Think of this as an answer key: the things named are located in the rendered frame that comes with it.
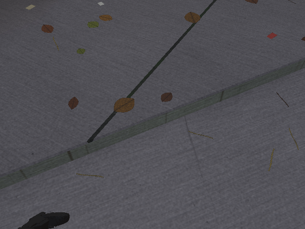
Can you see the left robot hand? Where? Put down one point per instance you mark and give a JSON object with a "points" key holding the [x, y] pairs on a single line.
{"points": [[46, 221]]}

